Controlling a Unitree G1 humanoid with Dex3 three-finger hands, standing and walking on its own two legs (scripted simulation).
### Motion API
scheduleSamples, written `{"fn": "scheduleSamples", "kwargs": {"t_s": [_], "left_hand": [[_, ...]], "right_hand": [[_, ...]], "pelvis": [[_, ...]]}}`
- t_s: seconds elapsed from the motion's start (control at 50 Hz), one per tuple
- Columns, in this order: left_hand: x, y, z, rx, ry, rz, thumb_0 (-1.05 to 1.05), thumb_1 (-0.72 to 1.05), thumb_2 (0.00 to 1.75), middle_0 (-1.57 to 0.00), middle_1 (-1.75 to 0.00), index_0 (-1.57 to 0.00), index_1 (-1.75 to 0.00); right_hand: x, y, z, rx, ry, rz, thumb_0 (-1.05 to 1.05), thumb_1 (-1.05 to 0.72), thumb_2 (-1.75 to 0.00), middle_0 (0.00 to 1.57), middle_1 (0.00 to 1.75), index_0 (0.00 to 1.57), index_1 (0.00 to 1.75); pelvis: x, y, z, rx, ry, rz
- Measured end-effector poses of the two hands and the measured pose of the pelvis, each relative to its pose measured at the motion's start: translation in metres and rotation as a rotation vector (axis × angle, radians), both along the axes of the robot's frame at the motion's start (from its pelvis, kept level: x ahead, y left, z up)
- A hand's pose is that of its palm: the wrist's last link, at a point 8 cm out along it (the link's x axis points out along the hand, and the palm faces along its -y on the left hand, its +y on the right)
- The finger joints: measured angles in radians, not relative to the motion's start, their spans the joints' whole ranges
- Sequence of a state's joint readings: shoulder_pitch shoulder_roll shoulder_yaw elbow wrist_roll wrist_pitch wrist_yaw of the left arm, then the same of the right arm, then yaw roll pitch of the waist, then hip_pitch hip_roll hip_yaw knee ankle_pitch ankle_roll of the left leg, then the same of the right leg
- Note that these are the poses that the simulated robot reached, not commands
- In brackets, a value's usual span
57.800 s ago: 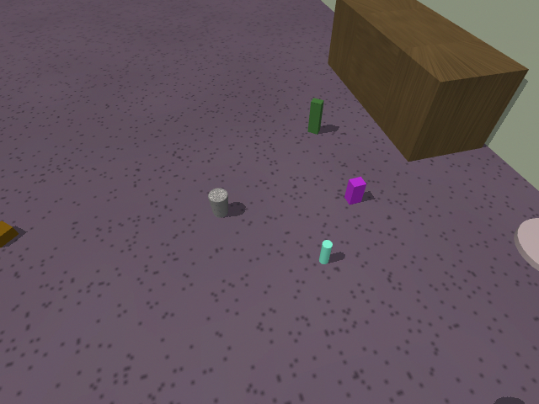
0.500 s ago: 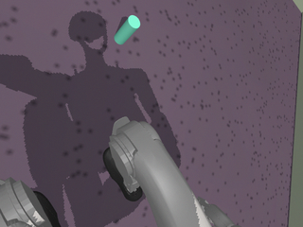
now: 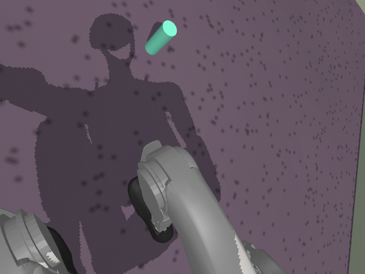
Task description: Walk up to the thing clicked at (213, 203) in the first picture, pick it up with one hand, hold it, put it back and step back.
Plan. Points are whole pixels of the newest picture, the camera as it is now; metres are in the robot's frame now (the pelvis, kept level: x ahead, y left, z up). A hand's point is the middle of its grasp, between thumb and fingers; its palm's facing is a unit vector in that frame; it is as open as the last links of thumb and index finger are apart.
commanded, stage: settle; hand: left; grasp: from above
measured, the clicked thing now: out of the picture +0.54 +0.33 -0.26
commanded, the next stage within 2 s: lift in 0.62 s
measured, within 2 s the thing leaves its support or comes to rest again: leaves its support in 0.14 s
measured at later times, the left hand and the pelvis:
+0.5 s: hand out of the picture +0.53 +0.34 -0.14, palm faces -0.45 -0.11 -0.89, open 11.2 cm; pelvis +0.00 +0.00 +0.02, yaw +2 degrees
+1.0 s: hand out of the picture +0.52 +0.34 -0.08, palm faces -0.44 -0.13 -0.89, open 11.2 cm; pelvis +0.00 +0.00 +0.04, yaw +5 degrees
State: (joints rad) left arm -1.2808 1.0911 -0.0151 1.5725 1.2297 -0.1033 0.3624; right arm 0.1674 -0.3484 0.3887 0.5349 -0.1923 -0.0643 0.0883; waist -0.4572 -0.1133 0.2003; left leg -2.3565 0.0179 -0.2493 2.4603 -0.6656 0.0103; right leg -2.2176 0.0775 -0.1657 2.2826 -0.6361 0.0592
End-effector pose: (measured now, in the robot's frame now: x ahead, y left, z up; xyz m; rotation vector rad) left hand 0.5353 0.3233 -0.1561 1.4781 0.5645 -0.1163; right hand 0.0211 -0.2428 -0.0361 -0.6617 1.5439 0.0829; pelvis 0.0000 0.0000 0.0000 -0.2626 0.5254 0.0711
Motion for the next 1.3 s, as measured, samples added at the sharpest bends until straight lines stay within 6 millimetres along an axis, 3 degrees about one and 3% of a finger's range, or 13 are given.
{"fn": "scheduleSamples", "kwargs": {"t_s": [0.14, 0.32, 0.46, 0.68, 0.9, 1.12, 1.3], "left_hand": [[0.006, 0.007, 0.007, 0.003, -0.033, 0.020, 0.00, -0.24, 0.90, -0.40, -1.10, -0.41, -1.07], [0.013, 0.019, 0.050, 0.023, -0.036, 0.025, 0.01, -0.22, 0.80, -0.44, -1.05, -0.45, -1.01], [0.004, 0.020, 0.071, 0.008, 0.028, 0.013, 0.01, -0.23, 0.78, -0.47, -1.02, -0.48, -0.97], [-0.006, 0.011, 0.078, -0.022, 0.019, -0.035, 0.01, -0.26, 0.78, -0.52, -0.99, -0.53, -0.95], [-0.001, 0.017, 0.111, -0.001, -0.004, 0.014, 0.01, -0.23, 0.78, -0.48, -1.01, -0.49, -0.97], [-0.029, 0.019, 0.155, -0.044, 0.065, -0.008, 0.01, -0.22, 0.81, -0.43, -1.04, -0.45, -1.00], [-0.070, 0.023, 0.210, -0.052, 0.016, -0.030, 0.01, -0.21, 0.78, -0.43, -1.04, -0.45, -0.99]], "right_hand": [[0.002, -0.004, 0.004, -0.014, 0.024, -0.025, 0.00, -0.94, -0.91, 0.20, 0.29, 0.20, 0.30], [0.029, -0.015, 0.005, -0.020, -0.004, -0.038, 0.00, -0.93, -0.91, 0.20, 0.29, 0.20, 0.30], [0.045, -0.020, 0.003, -0.019, -0.040, -0.029, 0.00, -0.93, -0.91, 0.20, 0.29, 0.20, 0.30], [0.038, -0.021, 0.005, -0.040, -0.032, -0.047, 0.00, -0.92, -0.91, 0.20, 0.29, 0.20, 0.30], [0.029, -0.016, 0.004, -0.017, -0.040, -0.112, 0.00, -0.93, -0.91, 0.20, 0.29, 0.20, 0.30], [0.036, -0.016, 0.021, 0.002, -0.060, -0.132, 0.00, -0.93, -0.91, 0.20, 0.29, 0.20, 0.30], [0.066, -0.018, 0.042, 0.015, -0.152, -0.135, 0.00, -0.92, -0.91, 0.20, 0.29, 0.20, 0.30]], "pelvis": [[0.003, -0.001, 0.001, 0.002, 0.031, 0.000], [0.010, -0.002, 0.010, 0.006, 0.078, 0.014], [0.005, 0.000, 0.018, 0.010, 0.075, 0.028], [-0.002, -0.002, 0.020, 0.025, 0.077, 0.040], [-0.002, -0.001, 0.029, 0.042, 0.104, 0.042], [-0.003, 0.000, 0.057, 0.057, 0.110, 0.057], [-0.007, 0.001, 0.091, 0.087, 0.113, 0.080]]}}
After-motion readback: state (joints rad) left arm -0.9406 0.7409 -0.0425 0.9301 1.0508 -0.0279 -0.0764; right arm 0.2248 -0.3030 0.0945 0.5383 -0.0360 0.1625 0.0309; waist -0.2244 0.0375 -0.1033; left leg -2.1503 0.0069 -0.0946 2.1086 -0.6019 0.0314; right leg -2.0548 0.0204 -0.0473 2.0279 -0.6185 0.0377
